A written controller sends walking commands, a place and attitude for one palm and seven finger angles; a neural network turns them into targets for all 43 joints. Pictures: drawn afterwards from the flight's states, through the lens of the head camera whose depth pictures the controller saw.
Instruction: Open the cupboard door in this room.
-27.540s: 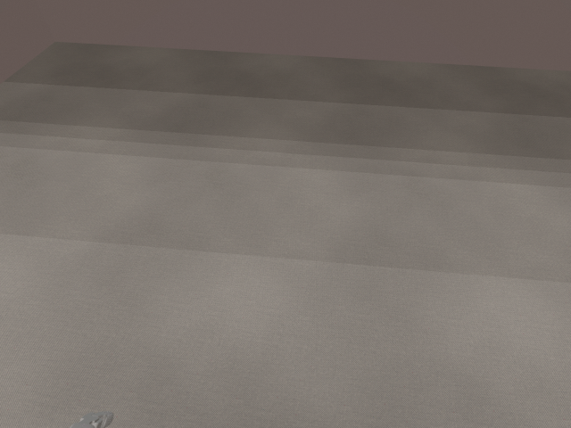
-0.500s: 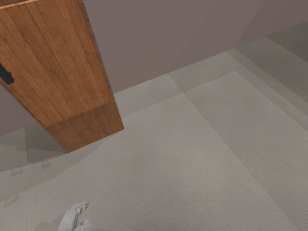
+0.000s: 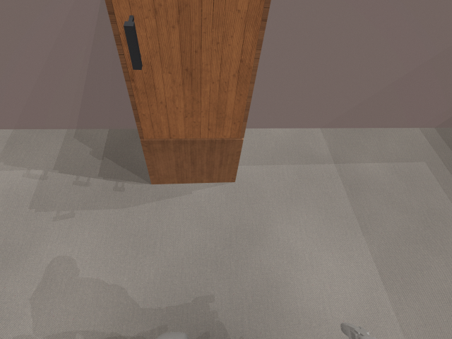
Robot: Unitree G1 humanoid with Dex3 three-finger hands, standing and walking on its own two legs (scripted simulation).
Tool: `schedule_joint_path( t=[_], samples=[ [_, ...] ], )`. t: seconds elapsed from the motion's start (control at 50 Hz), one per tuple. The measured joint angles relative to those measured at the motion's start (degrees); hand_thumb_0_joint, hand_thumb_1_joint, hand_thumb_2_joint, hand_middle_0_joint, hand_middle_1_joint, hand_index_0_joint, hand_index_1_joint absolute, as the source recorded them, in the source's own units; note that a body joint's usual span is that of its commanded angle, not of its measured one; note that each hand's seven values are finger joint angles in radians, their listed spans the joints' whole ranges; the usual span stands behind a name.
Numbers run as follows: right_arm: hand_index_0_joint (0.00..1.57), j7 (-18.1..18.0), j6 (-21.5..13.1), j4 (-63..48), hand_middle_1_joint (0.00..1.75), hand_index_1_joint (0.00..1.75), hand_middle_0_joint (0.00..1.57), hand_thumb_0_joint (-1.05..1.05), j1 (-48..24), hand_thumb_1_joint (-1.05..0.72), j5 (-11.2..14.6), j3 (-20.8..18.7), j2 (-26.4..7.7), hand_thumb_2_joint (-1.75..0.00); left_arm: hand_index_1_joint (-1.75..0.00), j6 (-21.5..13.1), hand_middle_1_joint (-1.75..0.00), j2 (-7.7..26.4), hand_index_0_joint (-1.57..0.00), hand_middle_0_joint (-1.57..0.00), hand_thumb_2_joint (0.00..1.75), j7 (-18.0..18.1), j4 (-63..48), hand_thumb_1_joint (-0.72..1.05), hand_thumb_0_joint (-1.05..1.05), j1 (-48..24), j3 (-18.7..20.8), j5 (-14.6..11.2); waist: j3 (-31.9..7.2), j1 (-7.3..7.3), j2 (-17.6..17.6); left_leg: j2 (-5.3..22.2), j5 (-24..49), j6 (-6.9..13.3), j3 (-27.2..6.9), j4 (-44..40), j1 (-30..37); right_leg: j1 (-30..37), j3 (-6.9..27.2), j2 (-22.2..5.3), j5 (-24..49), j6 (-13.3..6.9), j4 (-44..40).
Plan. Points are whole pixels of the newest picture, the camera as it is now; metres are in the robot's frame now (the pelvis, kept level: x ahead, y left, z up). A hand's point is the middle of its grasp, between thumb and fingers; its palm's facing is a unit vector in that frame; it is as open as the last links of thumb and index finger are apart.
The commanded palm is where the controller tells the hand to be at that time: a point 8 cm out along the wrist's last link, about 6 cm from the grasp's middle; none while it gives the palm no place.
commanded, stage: turn to face it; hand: left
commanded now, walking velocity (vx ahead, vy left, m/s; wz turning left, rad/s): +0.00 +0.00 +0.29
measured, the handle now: (134, 42) +0.80 +0.35 +0.04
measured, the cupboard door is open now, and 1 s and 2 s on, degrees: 0 0 0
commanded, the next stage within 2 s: take the last steps up to it in 0.24 s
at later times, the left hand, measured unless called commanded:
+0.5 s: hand out of the picture +0.04 +0.20 -0.15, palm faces +0.13 -0.97 -0.21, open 7.4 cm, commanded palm none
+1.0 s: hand out of the picture -0.08 +0.10 -0.13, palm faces +0.34 -0.93 -0.16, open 7.4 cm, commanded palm none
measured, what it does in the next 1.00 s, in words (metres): steps on the spot: right foot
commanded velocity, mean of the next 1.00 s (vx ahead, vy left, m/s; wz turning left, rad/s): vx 0.20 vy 0.00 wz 0.12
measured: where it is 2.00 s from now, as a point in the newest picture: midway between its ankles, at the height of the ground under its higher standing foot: (201, 304)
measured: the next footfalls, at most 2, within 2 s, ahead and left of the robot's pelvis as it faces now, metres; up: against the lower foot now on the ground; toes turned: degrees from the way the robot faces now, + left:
right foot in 0.58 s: +0.03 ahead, -0.12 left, +0.00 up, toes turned +5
left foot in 1.10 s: +0.21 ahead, +0.17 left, +0.00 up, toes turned +18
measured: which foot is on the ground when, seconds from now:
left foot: down 0.00-0.58, up 0.60-1.00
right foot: up 0.00-0.56, down 0.58-1.00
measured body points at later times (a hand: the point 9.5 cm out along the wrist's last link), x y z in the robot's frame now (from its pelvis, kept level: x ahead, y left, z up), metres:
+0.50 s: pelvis -0.01 +0.00 +0.02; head +0.00 +0.01 +0.47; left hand +0.04 +0.25 -0.13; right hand +0.03 -0.23 -0.13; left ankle +0.00 +0.09 -0.72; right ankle -0.01 -0.13 -0.69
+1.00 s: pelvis +0.08 +0.01 +0.02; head +0.11 +0.00 +0.47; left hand -0.10 +0.15 -0.12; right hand +0.19 -0.21 -0.14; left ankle +0.15 +0.17 -0.68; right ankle -0.01 -0.12 -0.72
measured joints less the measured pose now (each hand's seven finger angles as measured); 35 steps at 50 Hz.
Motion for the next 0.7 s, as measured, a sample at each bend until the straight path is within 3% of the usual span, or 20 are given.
schedule_joint_path(
  t=[0.04, 0.1, 0.24, 0.36, 0.46, 0.56, 0.58, 0.64, 0.7],
  samples=[
    [0.20, -0.7, -0.5, -0.3, 0.30, 0.30, 0.20, 0.01, 0.0, -0.91, -0.1, 0.5, 0.5, -0.90, -0.30, 1.1, -0.30, 0.3, -0.20, -0.20, 0.90, 0.3, 1.1, 0.90, 0.01, -0.9, 0.1, -0.1, -0.1, -0.04, 0.4, -0.1, 0.1, 0.8, -0.9, -1.3, 0.8, -3.3, 4.2, 2.2, -2.1, 0.4, 8.3],
    [0.20, -1.5, -0.7, 0.2, 0.30, 0.30, 0.20, 0.01, 0.4, -0.91, -0.1, 1.0, 1.2, -0.90, -0.30, 0.8, -0.30, 0.3, -0.20, -0.20, 0.90, -0.1, 1.6, 0.90, 0.01, -2.1, 0.2, -0.1, -0.6, -0.07, 1.0, -0.6, 2.8, 1.1, -2.0, -5.9, 2.9, -6.9, 7.5, 3.8, 2.1, 0.9, 15.4],
    [0.20, -1.8, -1.2, 1.8, 0.30, 0.30, 0.21, 0.01, 3.1, -0.91, 0.1, 1.3, 3.1, -0.90, -0.30, 0.2, -0.30, -0.7, -0.20, -0.20, 0.90, -0.3, 1.2, 0.90, 0.00, -3.9, -0.2, -0.1, -2.2, -0.93, 1.5, -2.3, 7.0, 2.2, -3.9, -12.7, 5.7, -8.5, 9.8, 4.6, 7.7, 2.1, 15.8],
    [0.20, -2.1, -1.0, 3.9, 0.30, 0.30, 0.21, 0.01, 6.3, -0.91, -0.2, 0.8, 3.9, -0.90, -0.30, 0.3, -0.30, -2.2, -0.20, -0.20, 0.90, -0.2, 1.2, 0.90, 0.00, -5.8, -0.7, -0.2, -3.0, -2.49, 2.0, -3.6, 8.3, 2.3, -5.4, -13.7, 5.5, -5.8, 10.1, 5.7, 6.0, 1.9, 9.4],
    [0.20, -2.2, -1.0, 6.0, 0.30, 0.30, 0.21, 0.01, 9.3, -0.91, -0.6, 0.4, 3.5, -0.90, -0.30, -0.2, -0.30, -4.0, -0.20, -0.20, 0.90, -0.5, 1.6, 0.90, 0.00, -6.5, -1.4, -0.1, -4.0, -4.06, 3.0, -4.1, 8.7, 1.6, -6.4, -13.6, 4.7, -2.0, 9.8, 7.2, 3.5, 0.4, 1.2],
    [0.20, -2.3, -1.2, 8.5, 0.30, 0.30, 0.21, 0.01, 13.4, -0.91, -0.7, 0.0, 3.0, -0.90, -0.30, -2.2, -0.30, -5.9, -0.20, -0.20, 0.90, -1.2, 2.3, 0.90, 0.00, -5.1, -2.2, 0.0, -6.3, -4.80, 4.3, -4.3, 7.6, 0.2, -7.2, -11.8, 3.8, 5.9, 8.1, 8.8, 6.2, -1.8, -14.6],
    [0.20, -2.3, -1.2, 9.0, 0.30, 0.30, 0.21, 0.01, 14.2, -0.91, -0.5, -0.1, 3.0, -0.90, -0.30, -2.8, -0.30, -6.1, -0.20, -0.20, 0.90, -1.2, 2.4, 0.90, 0.00, -4.5, -2.3, 0.1, -6.7, -4.61, 4.2, -4.6, 6.0, -0.2, -7.2, -9.7, 2.9, 7.9, 8.1, 8.9, 7.9, -2.6, -18.9],
    [0.20, -1.9, -0.3, 10.7, 0.30, 0.30, 0.20, 0.01, 15.8, -0.91, -0.5, -0.5, 2.7, -0.90, -0.30, -4.2, -0.30, -7.6, -0.20, -0.20, 0.90, -0.4, 3.2, 0.92, 0.00, -1.8, -1.9, 0.2, -7.4, -3.65, 5.7, -3.5, -3.6, -1.0, -7.0, 2.8, -1.6, 9.6, 7.1, 9.9, 11.5, -5.3, -20.3],
    [0.20, -1.0, 0.2, 11.0, 0.30, 0.30, 0.20, 0.01, 15.8, -0.91, -0.9, -1.2, 2.4, -0.90, -0.30, -5.0, -0.30, -7.8, -0.20, -0.20, 0.90, -0.1, 4.5, 0.93, 0.00, 2.4, -1.6, -0.1, -7.7, -3.01, 5.5, -1.6, -1.1, -1.9, -5.5, 14.8, -7.4, 12.6, 7.3, 9.9, 12.9, -5.9, -24.8]
  ],
)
